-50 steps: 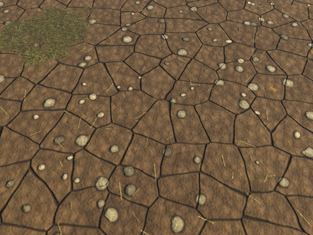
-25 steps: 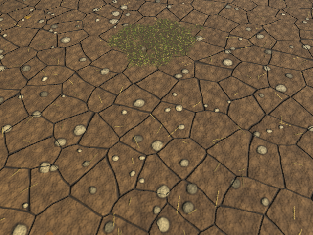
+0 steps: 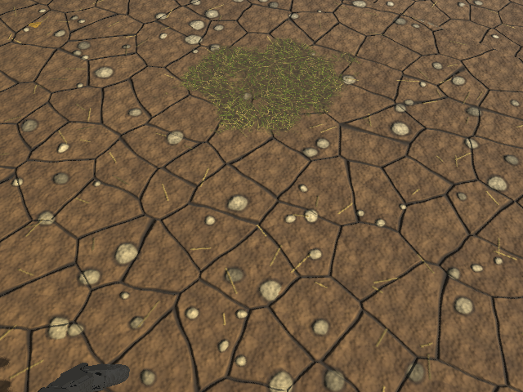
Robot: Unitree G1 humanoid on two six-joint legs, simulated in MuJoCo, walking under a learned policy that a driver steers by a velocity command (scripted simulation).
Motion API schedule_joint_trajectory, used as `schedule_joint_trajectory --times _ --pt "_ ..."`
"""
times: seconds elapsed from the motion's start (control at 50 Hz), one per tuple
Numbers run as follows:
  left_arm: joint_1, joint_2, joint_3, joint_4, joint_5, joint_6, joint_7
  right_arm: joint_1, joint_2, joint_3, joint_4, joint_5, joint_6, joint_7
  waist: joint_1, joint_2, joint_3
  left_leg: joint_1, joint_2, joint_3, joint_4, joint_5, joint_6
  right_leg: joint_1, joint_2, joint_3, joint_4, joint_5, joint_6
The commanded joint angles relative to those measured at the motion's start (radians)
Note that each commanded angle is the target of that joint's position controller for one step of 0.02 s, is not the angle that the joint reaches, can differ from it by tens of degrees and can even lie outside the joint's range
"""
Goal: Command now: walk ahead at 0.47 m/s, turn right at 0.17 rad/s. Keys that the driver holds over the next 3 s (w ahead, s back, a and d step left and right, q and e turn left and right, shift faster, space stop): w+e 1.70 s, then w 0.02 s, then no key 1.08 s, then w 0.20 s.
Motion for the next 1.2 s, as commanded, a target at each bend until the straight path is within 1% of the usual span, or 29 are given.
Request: schedule_joint_trajectory --times 0.02,0.04,0.06,0.08,0.1,0.12,0.16,0.18,0.24,0.36,0.46,0.52,0.54,0.56,0.58,0.6,0.62,0.68,0.8,0.94,0.98,1.02,1.04,1.06,1.08,1.1,1.12,1.16,1.2 --pt "0.068 0.154 0.055 -0.047 0.001 -0.006 0.006 -0.023 -0.181 -0.048 -0.045 -0.01 0.005 -0.013 0.099 0.152 -0.072 -0.018 0.248 0.004 0.231 1.071 0.091 0.2 0.077 -0.052 0.019 -0.104 -0.07" --pt "0.204 0.188 0.073 -0.019 0.0 0.002 0.016 -0.027 -0.172 -0.041 -0.052 -0.014 0.012 -0.019 0.169 0.13 -0.157 -0.111 0.211 0.05 0.443 1.112 0.055 0.419 0.088 -0.044 0.022 -0.081 -0.099" --pt "0.339 0.271 0.094 -0.012 0.002 0.011 0.027 0.037 -0.124 -0.021 -0.079 -0.043 0.006 -0.024 0.177 -0.026 -0.294 -0.395 0.156 0.075 0.782 0.771 0.01 0.763 -0.107 0.242 0.079 -0.052 -0.189" --pt "0.386 0.287 0.094 0.008 -0.009 0.007 0.016 0.15 -0.012 0.013 -0.077 -0.034 -0.016 -0.002 0.105 -0.249 -0.435 -0.741 -0.045 -0.021 1.104 -0.132 -0.049 1.03 -0.315 0.801 -0.099 -0.389 -0.363" --pt "0.384 0.2 0.075 0.003 -0.016 0.008 0.02 0.008 -0.111 0.0 -0.091 0.0 -0.043 0.01 0.18 -0.134 -0.372 -0.847 -0.009 -0.128 1.178 -0.128 -0.031 0.999 -0.292 0.855 -0.221 -0.536 -0.312" --pt "0.315 0.189 0.07 -0.01 -0.006 0.01 0.029 -0.111 -0.14 -0.007 -0.134 0.029 -0.061 0.018 0.175 -0.077 -0.213 -0.905 0.036 -0.112 1.157 -0.041 -0.015 0.857 -0.272 0.72 -0.245 -0.508 -0.27" --pt "0.217 0.168 0.061 -0.04 0.014 0.01 0.038 -0.178 -0.131 -0.006 -0.151 -0.007 -0.077 0.01 0.107 0.052 -0.08 -0.829 0.104 -0.094 1.011 0.063 -0.009 0.57 -0.207 0.558 -0.274 -0.304 -0.248" --pt "0.192 0.151 0.055 -0.054 0.026 0.01 0.043 -0.155 -0.128 -0.008 -0.149 -0.015 -0.072 0.009 0.07 0.023 -0.072 -0.767 0.122 -0.099 0.971 0.089 -0.013 0.491 -0.174 0.512 -0.296 -0.241 -0.247" --pt "0.182 0.147 0.055 -0.06 0.011 0.01 0.056 -0.125 -0.099 -0.002 -0.147 -0.03 -0.047 0.003 0.036 -0.018 -0.04 -0.736 0.138 -0.067 0.85 0.103 -0.055 0.36 -0.141 0.416 -0.334 -0.135 -0.263" --pt "0.267 0.187 0.07 -0.037 -0.007 0.026 0.082 -0.347 -0.041 0.023 -0.198 -0.027 -0.056 0.007 0.122 -0.027 -0.01 -0.643 0.072 -0.028 0.431 0.472 -0.111 0.269 -0.056 0.295 -0.299 -0.127 -0.187" --pt "0.328 0.18 0.071 -0.024 -0.013 0.051 0.089 -0.403 -0.092 -0.001 -0.215 -0.002 -0.074 0.025 0.129 -0.066 -0.034 -0.582 0.033 -0.066 0.273 0.401 -0.092 0.417 -0.102 0.435 -0.17 -0.209 -0.151" --pt "0.305 0.12 0.054 -0.042 -0.001 0.054 0.084 -0.214 -0.149 -0.036 -0.181 -0.009 -0.087 0.017 0.017 -0.075 -0.129 -0.281 0.092 -0.084 0.211 0.326 -0.004 0.379 -0.044 0.417 0.056 -0.175 -0.082" --pt "0.321 0.045 0.029 -0.064 0.02 0.048 0.08 -0.06 -0.208 -0.052 -0.171 -0.023 -0.084 0.007 -0.035 0.069 -0.275 -0.028 0.289 -0.274 0.224 0.264 0.064 0.25 0.028 0.31 0.356 -0.366 -0.039" --pt "0.434 0.03 0.019 -0.102 -0.016 0.037 0.079 -0.007 -0.27 -0.068 -0.129 -0.032 -0.067 0.018 0.029 0.419 -0.346 0.187 0.466 -0.747 0.11 -0.013 0.206 -0.087 0.114 0.2 0.638 -0.654 0.007" --pt "0.408 0.137 0.041 -0.073 -0.028 0.041 0.085 -0.041 -0.168 -0.048 -0.15 -0.019 -0.063 0.023 0.002 0.262 -0.248 0.127 0.448 -0.744 0.074 -0.171 0.184 -0.189 0.035 0.224 0.757 -0.586 0.024" --pt "0.305 0.176 0.054 -0.086 -0.02 0.047 0.085 -0.072 -0.119 -0.034 -0.152 -0.015 -0.058 0.019 -0.022 0.169 -0.139 0.028 0.404 -0.572 0.074 -0.099 0.146 -0.21 0.009 0.199 0.784 -0.49 0.032" --pt "0.262 0.161 0.054 -0.095 -0.009 0.052 0.085 -0.113 -0.103 -0.026 -0.153 -0.023 -0.054 0.018 -0.007 0.102 -0.087 -0.072 0.359 -0.447 0.063 0.053 0.131 -0.178 -0.022 0.18 0.768 -0.419 0.041" --pt "0.236 0.117 0.056 -0.115 -0.013 0.063 0.07 -0.162 -0.068 -0.017 -0.128 -0.028 -0.056 0.014 0.035 0.153 -0.018 -0.222 0.284 -0.235 -0.006 0.249 0.124 -0.107 -0.076 0.156 0.681 -0.338 0.053" --pt "0.139 0.066 0.039 -0.148 -0.003 0.072 0.055 -0.156 -0.125 -0.038 -0.068 -0.022 -0.057 0.01 0.031 0.101 0.007 -0.205 0.293 -0.029 -0.056 0.455 0.147 -0.146 -0.094 0.126 0.45 -0.165 0.075" --pt "-0.044 0.058 0.031 -0.206 -0.008 0.058 0.013 -0.101 -0.182 -0.053 -0.005 0.006 -0.03 0.004 -0.018 0.092 0.059 -0.11 0.307 0.136 -0.025 0.568 0.096 -0.057 -0.056 0.016 0.149 -0.076 0.012" --pt "-0.023 0.087 0.045 -0.215 -0.003 0.063 0.01 -0.106 -0.21 -0.062 0.0 0.015 -0.018 0.0 0.017 0.116 0.025 -0.068 0.312 0.177 0.075 0.856 0.077 0.029 -0.006 -0.033 0.122 -0.173 -0.03" --pt "0.168 0.152 0.084 -0.175 -0.002 0.072 0.017 -0.119 -0.23 -0.067 -0.003 0.024 -0.004 -0.007 0.136 0.123 -0.09 -0.098 0.286 0.223 0.353 1.106 0.047 0.299 0.076 -0.079 0.069 -0.198 -0.089" --pt "0.345 0.211 0.118 -0.131 -0.005 0.081 0.034 -0.112 -0.201 -0.055 -0.012 0.017 -0.006 -0.011 0.221 0.085 -0.176 -0.272 0.249 0.236 0.604 0.975 0.01 0.588 0.077 -0.021 0.036 -0.153 -0.13" --pt "0.378 0.328 0.137 -0.122 -0.015 0.083 0.053 -0.022 -0.06 -0.01 -0.061 -0.038 -0.019 -0.001 0.137 -0.201 -0.26 -0.709 0.109 0.215 0.98 0.049 -0.051 0.96 -0.193 0.444 0.031 -0.155 -0.272" --pt "0.393 0.311 0.122 -0.162 -0.011 0.064 0.046 -0.063 -0.08 0.003 -0.094 -0.019 -0.057 0.011 0.159 -0.189 -0.456 -0.889 -0.007 -0.031 1.182 -0.214 -0.064 1.077 -0.328 0.905 -0.166 -0.393 -0.406" --pt "0.373 0.238 0.101 -0.148 -0.001 0.049 0.04 -0.186 -0.161 -0.019 -0.119 0.024 -0.078 0.021 0.197 -0.079 -0.334 -0.983 0.052 -0.086 1.187 -0.113 -0.046 1.001 -0.3 0.787 -0.221 -0.396 -0.336" --pt "0.327 0.21 0.092 -0.141 -0.002 0.04 0.041 -0.223 -0.151 -0.012 -0.133 0.028 -0.089 0.02 0.164 -0.042 -0.207 -0.98 0.089 -0.071 1.107 -0.022 -0.032 0.853 -0.259 0.659 -0.227 -0.333 -0.301" --pt "0.208 0.156 0.072 -0.16 0.008 0.035 0.046 -0.204 -0.155 -0.019 -0.113 -0.017 -0.083 0.007 0.074 0.007 -0.103 -0.843 0.147 -0.074 0.96 0.073 -0.045 0.588 -0.185 0.488 -0.241 -0.114 -0.257" --pt "0.177 0.15 0.07 -0.163 0.014 0.033 0.054 -0.18 -0.143 -0.02 -0.105 -0.027 -0.062 0.01 0.04 -0.014 -0.083 -0.771 0.153 -0.064 0.896 0.106 -0.067 0.478 -0.156 0.435 -0.277 -0.016 -0.26"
